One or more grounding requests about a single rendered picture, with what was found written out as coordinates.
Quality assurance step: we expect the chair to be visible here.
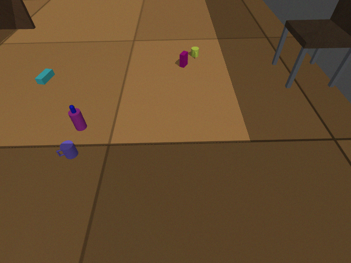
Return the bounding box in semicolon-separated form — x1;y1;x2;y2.
272;0;351;88

